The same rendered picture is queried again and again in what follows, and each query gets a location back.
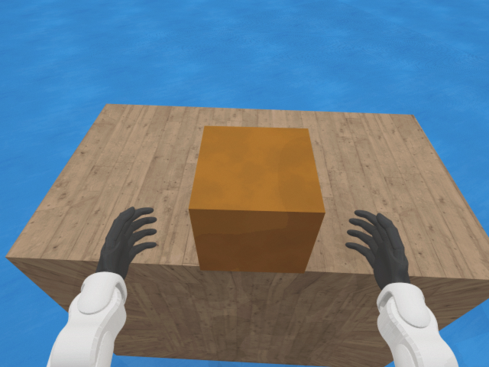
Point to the right robot hand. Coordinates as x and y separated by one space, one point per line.
386 253

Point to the left robot hand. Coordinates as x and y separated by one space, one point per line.
118 251

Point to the pedestal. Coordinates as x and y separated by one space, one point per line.
146 156

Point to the right robot forearm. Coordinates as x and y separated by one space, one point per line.
410 328

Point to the left robot forearm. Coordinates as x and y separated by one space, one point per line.
96 316

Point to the carton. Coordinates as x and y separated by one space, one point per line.
256 203

